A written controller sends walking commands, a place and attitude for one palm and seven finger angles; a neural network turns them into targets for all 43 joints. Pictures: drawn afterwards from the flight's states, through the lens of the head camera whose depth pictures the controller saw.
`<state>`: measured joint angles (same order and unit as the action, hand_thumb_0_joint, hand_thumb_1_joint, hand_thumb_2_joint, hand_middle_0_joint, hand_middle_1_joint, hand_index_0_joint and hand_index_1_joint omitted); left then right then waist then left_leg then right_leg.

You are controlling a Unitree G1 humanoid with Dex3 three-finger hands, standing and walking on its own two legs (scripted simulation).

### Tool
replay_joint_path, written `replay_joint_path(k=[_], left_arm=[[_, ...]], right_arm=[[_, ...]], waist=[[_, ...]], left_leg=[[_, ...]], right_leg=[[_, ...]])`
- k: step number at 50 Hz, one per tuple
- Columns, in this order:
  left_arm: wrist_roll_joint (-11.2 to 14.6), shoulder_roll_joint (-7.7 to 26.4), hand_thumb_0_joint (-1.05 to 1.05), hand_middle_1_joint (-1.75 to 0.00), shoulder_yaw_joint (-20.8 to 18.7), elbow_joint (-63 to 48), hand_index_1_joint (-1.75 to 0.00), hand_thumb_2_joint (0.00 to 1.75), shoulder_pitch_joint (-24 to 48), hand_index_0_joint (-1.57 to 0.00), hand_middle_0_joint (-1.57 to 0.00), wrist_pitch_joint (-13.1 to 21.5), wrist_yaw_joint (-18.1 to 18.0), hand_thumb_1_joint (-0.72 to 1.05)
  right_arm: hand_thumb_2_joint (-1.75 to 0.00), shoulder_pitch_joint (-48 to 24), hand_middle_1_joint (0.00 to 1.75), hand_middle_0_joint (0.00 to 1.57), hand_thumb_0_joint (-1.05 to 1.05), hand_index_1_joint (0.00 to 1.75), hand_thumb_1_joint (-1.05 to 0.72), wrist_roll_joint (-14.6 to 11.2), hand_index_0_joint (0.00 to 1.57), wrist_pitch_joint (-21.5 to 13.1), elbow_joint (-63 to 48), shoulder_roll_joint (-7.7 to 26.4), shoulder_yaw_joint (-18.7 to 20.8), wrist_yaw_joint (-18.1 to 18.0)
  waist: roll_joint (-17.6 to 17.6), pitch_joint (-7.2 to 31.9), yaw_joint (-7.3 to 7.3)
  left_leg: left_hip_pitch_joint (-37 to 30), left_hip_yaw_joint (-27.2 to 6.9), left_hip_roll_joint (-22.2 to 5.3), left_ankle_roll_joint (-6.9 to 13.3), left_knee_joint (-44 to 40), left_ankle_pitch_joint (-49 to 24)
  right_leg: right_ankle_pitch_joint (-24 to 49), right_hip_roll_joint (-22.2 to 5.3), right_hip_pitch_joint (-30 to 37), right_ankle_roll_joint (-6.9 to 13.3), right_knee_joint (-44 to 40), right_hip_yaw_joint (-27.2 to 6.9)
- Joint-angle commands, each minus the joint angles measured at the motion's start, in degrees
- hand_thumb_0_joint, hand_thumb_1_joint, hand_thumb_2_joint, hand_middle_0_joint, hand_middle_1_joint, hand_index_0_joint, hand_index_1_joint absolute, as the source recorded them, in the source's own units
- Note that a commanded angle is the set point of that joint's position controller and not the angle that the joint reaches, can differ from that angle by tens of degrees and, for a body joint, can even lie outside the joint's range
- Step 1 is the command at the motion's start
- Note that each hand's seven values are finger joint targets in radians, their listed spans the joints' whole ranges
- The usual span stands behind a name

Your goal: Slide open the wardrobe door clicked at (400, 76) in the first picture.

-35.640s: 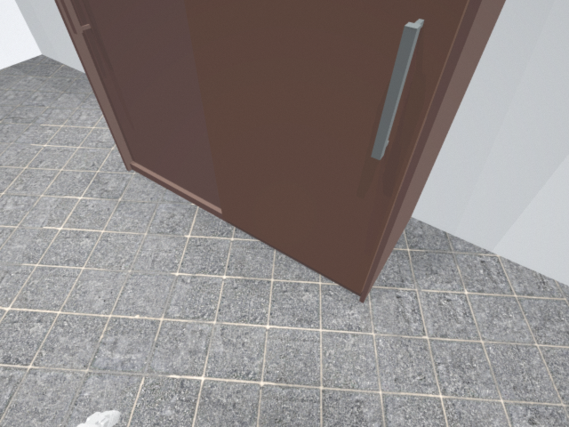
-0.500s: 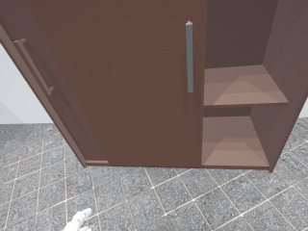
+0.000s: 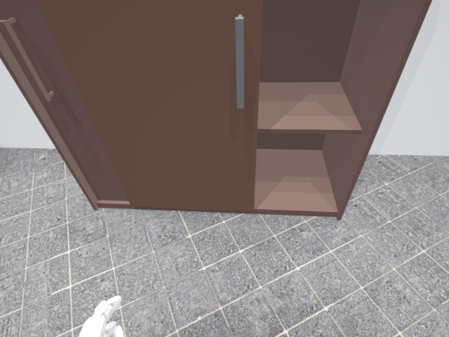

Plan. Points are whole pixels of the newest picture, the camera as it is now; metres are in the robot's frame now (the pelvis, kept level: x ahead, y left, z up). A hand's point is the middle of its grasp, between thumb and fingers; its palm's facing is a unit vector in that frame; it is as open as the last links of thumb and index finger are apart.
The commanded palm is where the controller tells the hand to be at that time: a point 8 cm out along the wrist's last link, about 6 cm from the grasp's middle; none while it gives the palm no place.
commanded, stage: stop stepping back and stand still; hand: right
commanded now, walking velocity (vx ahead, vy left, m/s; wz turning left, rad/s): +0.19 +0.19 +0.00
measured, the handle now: (240, 64) +0.90 -0.04 +0.11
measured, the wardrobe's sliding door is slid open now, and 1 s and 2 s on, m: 0.45 0.45 0.45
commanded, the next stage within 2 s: let the arm hang, fingers relaxed in 0.26 s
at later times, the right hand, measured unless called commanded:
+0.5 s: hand (384, 300) +0.21 -0.28 -0.05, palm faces +0.19 +0.89 -0.41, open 7.4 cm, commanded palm none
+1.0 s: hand out of the picture +0.09 -0.22 -0.17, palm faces +0.02 +0.97 -0.23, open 7.3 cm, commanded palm none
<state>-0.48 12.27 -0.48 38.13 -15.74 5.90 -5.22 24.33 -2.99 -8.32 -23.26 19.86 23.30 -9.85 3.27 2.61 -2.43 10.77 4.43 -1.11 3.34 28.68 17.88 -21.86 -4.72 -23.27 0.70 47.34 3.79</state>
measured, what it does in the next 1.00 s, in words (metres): steps on the spot: right foot, then left foot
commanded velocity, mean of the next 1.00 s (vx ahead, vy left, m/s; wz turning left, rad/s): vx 0.03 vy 0.05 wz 0.00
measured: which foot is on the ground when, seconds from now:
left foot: down 0.00-0.04, up 0.06-0.34, down 0.36-1.00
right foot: up 0.00-0.02, down 0.04-1.00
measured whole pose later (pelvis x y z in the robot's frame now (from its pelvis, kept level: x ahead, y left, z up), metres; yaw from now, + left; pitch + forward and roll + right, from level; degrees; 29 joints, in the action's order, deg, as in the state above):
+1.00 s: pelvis +0.06 -0.03 +0.00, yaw -2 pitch +1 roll +0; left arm -1.2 9.7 -0.5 60.7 -13.2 -0.5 -2.2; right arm 12.2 0.2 0.4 61.5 11.2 0.1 -2.0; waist -0.5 -3.4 0.7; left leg 8.3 2.0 -1.9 -1.4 25.2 17.6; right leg -17.3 -0.2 -10.1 1.4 26.6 4.4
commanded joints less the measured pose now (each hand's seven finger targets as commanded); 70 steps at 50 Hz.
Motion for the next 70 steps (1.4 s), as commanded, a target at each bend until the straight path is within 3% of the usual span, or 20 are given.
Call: replay_joint_path(k=[1,2,3,4,8,15,16,17,18,19,22,26,28,30,32,36,39,41,49,70], left_arm=[[-0.2,8.9,0.0,-0.3,-3.2,-11.0,-0.3,0.9,6.2,-0.2,-0.2,5.5,-1.0,0.9],[0.0,8.2,0.0,-0.3,-3.1,-11.4,-0.3,0.9,6.6,-0.2,-0.2,5.5,-0.2,0.9],[0.3,7.1,0.0,-0.3,-3.3,-10.4,-0.3,0.9,6.7,-0.2,-0.2,5.5,0.5,0.9],[0.0,6.6,0.0,-0.3,-3.3,-10.7,-0.3,0.9,7.4,-0.2,-0.2,5.5,1.5,0.9],[0.1,6.1,0.0,-0.3,-3.5,-10.8,-0.3,0.9,7.7,-0.2,-0.2,4.2,3.3,0.9],[0.1,6.3,0.0,-0.3,-2.8,-11.2,-0.3,0.9,6.4,-0.2,-0.2,1.5,1.4,0.9],[0.0,6.0,0.0,-0.3,-2.7,-10.7,-0.3,0.9,6.2,-0.2,-0.2,1.3,1.4,0.9],[0.3,5.0,0.0,-0.3,-2.8,-10.7,-0.3,0.9,6.1,-0.2,-0.2,1.1,1.5,0.9],[1.3,7.3,0.0,-0.3,-2.3,-5.6,-0.3,0.9,8.5,-0.2,-0.2,2.6,6.4,0.9],[1.3,3.2,0.0,-0.3,-1.5,-5.5,-0.3,0.9,5.7,-0.2,-0.2,-1.1,6.3,0.9],[-0.9,7.8,0.0,-0.3,-2.8,-2.6,-0.3,0.9,-0.4,-0.2,-0.2,-5.3,6.1,0.9],[-2.9,13.9,0.0,-0.3,-3.4,2.1,-0.3,0.9,-0.8,-0.2,-0.2,-5.2,5.3,0.9],[-2.7,13.2,0.0,-0.3,-2.7,4.0,-0.3,0.9,1.7,-0.2,-0.2,-5.3,4.7,0.9],[-2.0,9.6,0.0,-0.3,-1.4,5.7,-0.3,0.9,5.2,-0.2,-0.2,-5.5,4.6,0.9],[-1.1,3.0,0.0,-0.3,-1.3,6.2,-0.3,0.9,4.8,-0.2,-0.2,-5.8,4.5,0.9],[-0.8,1.8,0.0,-0.3,-1.8,11.9,-0.3,0.9,-1.1,-0.2,-0.2,-6.4,4.4,0.9],[-0.8,4.5,0.0,-0.3,-1.7,15.3,-0.3,0.9,-1.5,-0.2,-0.2,-5.3,3.8,0.9],[-0.6,4.3,0.0,-0.3,-1.3,17.3,-0.3,0.9,-1.7,-0.2,-0.2,-5.3,3.2,0.9],[-0.6,3.5,0.0,-0.3,-1.0,21.6,-0.3,0.9,-0.8,-0.2,-0.2,-5.6,3.0,0.9],[-0.7,3.1,0.0,-0.3,-0.4,25.4,-0.3,0.9,-0.5,-0.2,-0.2,-5.2,3.1,0.9]], right_arm=[[-0.9,-11.1,0.3,0.2,0.0,0.3,-0.9,0.4,0.2,-6.0,-23.5,13.3,3.4,-0.7],[-0.9,-13.1,0.3,0.2,0.0,0.3,-0.9,1.0,0.2,-7.4,-26.8,15.8,5.3,-0.9],[-0.9,-11.5,0.3,0.2,0.0,0.3,-0.9,0.5,0.2,-9.0,-25.3,20.3,9.7,-0.3],[-0.9,-8.0,0.3,0.2,0.0,0.3,-0.9,0.7,0.2,-8.8,-26.4,20.9,11.3,0.3],[-0.9,4.7,0.3,0.2,0.0,0.3,-0.9,1.2,0.2,-7.8,-23.5,14.8,10.1,1.0],[-0.9,4.5,0.3,0.2,0.0,0.3,-0.9,1.1,0.2,-4.5,-11.1,13.2,7.5,0.5],[-0.9,3.7,0.3,0.2,0.0,0.3,-0.9,1.2,0.2,-4.2,-11.2,14.0,7.7,0.4],[-0.9,3.3,0.3,0.2,0.0,0.3,-0.9,1.3,0.2,-3.8,-11.4,15.1,7.9,0.2],[-0.9,3.3,0.3,0.2,0.0,0.3,-0.9,5.7,0.2,5.0,25.2,1.5,-15.6,7.4],[-0.9,2.5,0.3,0.2,0.0,0.3,-0.9,5.5,0.2,7.5,29.4,2.1,-14.6,9.3],[-0.9,-6.1,0.3,0.2,0.0,0.3,-0.9,4.8,0.2,9.0,36.1,0.9,-17.1,8.9],[-0.9,-10.8,0.3,0.2,0.0,0.3,-0.9,4.3,0.2,9.5,49.3,-1.8,-19.5,9.7],[-0.9,-12.2,0.3,0.2,0.0,0.3,-0.9,4.0,0.2,9.1,56.8,-0.7,-20.0,10.1],[-0.9,-5.6,0.3,0.2,0.0,0.3,-0.9,3.8,0.2,8.1,65.4,-0.8,-20.1,10.1],[-0.9,-4.5,0.3,0.2,0.0,0.3,-0.9,4.2,0.2,6.4,70.1,0.8,-19.3,9.2],[-0.9,-11.0,0.3,0.2,0.0,0.3,-0.9,4.1,0.2,6.1,73.4,-0.7,-20.1,8.4],[-0.9,-9.6,0.3,0.2,0.0,0.3,-0.9,3.3,0.2,6.5,75.9,-2.9,-21.3,8.1],[-0.9,-9.5,0.3,0.2,0.0,0.3,-0.9,3.1,0.2,7.2,78.2,-2.7,-21.5,8.0],[-0.9,-10.1,0.3,0.2,0.0,0.3,-0.9,3.3,0.2,7.7,83.1,-3.5,-22.3,7.8],[-0.9,-10.5,0.3,0.2,0.0,0.3,-0.9,3.2,0.2,7.5,86.1,-4.0,-22.3,7.9]], waist=[[-20.9,0.3,4.03],[-25.9,-2.4,3.72],[-21.3,-3.3,3.84],[-19.4,-5.3,3.54],[-19.2,-2.5,1.85],[-11.2,-1.0,2.5],[-4.5,-0.1,2.44],[7.7,-0.1,2.58],[5.9,-1.8,5.02],[5.6,1.8,5.29],[17.9,-2.6,5.84],[-15.9,-2.8,5.97],[-14.6,-3.7,3.89],[-12.1,1.7,0.02],[1.4,0.8,1.92],[0.5,1.8,5.02],[-1.4,3.9,3.53],[-10.0,3.3,3.63],[-3.0,-1.4,3.2],[-3.2,-5.5,2.99]], left_leg=[[24.8,-1.3,0.9,0.1,19.2,15.9],[29.5,-0.7,4.7,-2.3,32.2,16.4],[28.7,-5.6,2.9,-2.5,40.1,13.6],[28.7,-8.0,-0.2,-2.2,41.4,8.8],[16.0,-0.9,-1.0,-2.0,27.5,-0.8],[-6.7,5.1,4.2,-1.2,-1.5,7.1],[-9.4,-0.9,0.5,0.8,-5.9,6.9],[-9.5,-18.3,-9.0,5.6,-11.6,7.5],[-8.0,-12.9,-24.6,6.2,-4.2,-32.1],[-0.2,-12.2,-20.5,6.2,2.9,-42.3],[12.5,-4.4,-12.7,2.6,4.1,-12.8],[18.9,0.9,-0.4,-5.3,24.9,12.0],[14.3,-3.3,-1.7,-4.3,22.9,11.6],[-1.0,-4.5,-1.4,-3.9,3.1,-1.4],[-0.3,-24.0,-15.2,3.5,-8.4,-17.9],[-4.1,-14.3,-12.4,4.3,-2.4,-39.3],[-1.5,-6.6,-5.6,-2.1,-1.1,-32.1],[-1.7,-5.1,-4.9,-2.9,-1.4,-26.8],[-3.1,-4.7,-5.0,-3.0,-5.9,-21.0],[-3.0,-6.4,-5.3,-3.1,-9.8,-15.3]], right_leg=[[-7.4,-10.5,29.2,5.1,-31.0,-16.1],[-7.4,-19.8,24.8,9.2,-38.3,-32.7],[-17.3,-22.5,17.9,11.3,-42.1,-36.8],[-21.7,-20.8,11.9,11.0,-42.6,-35.6],[-14.1,-12.9,3.9,5.6,-37.5,-10.7],[-14.0,-8.7,-1.9,3.3,-26.4,-3.7],[-11.0,-5.8,-4.4,2.6,-16.5,-1.7],[-6.5,-0.6,-9.5,1.3,-2.1,1.3],[-9.7,-3.0,-17.4,-1.1,4.6,1.1],[-8.3,-0.8,-8.3,-1.8,2.8,0.4],[3.8,1.0,1.8,0.1,-4.1,0.3],[17.5,-14.3,7.3,9.8,-26.7,-25.2],[19.9,-13.8,2.5,9.9,-26.2,-21.8],[15.5,-4.9,-0.1,3.7,-17.4,-7.5],[-0.6,3.8,-2.3,-1.2,-5.6,0.3],[2.9,2.1,4.3,-0.9,-11.5,-2.7],[32.7,-2.1,16.6,0.7,-19.1,-4.2],[40.9,-2.9,18.8,1.3,-19.3,-4.9],[31.7,-2.5,18.2,1.3,-24.7,-4.7],[23.1,-1.7,16.9,1.3,-29.2,-4.6]])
